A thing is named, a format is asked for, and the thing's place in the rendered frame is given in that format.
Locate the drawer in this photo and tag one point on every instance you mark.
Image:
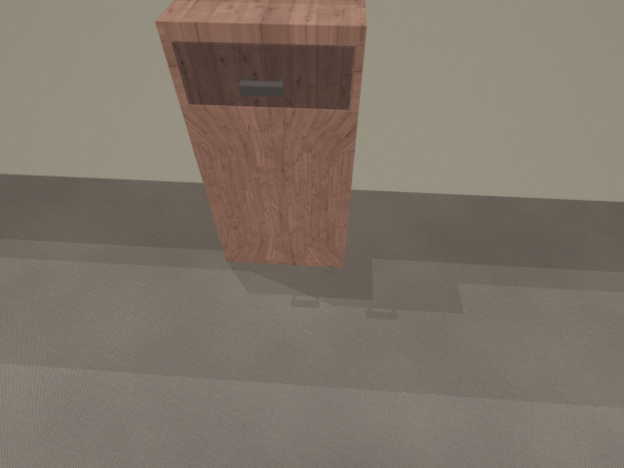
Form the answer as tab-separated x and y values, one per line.
316	76

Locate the handle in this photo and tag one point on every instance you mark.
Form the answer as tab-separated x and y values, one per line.
249	88

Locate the cabinet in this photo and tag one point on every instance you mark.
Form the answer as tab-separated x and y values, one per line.
278	179

